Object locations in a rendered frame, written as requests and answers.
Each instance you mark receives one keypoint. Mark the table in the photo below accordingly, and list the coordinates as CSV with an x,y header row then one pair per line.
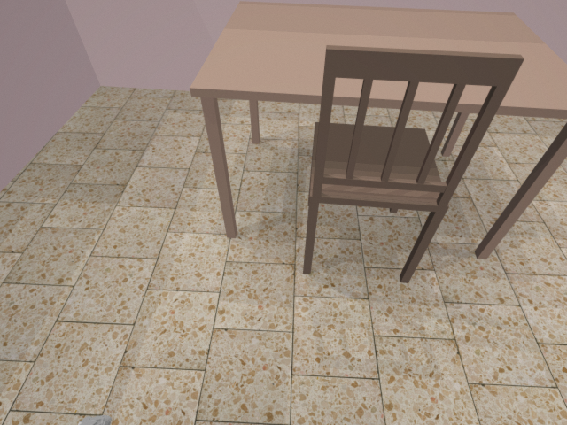
x,y
276,52

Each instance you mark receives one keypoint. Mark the chair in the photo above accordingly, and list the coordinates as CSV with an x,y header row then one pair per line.
x,y
394,167

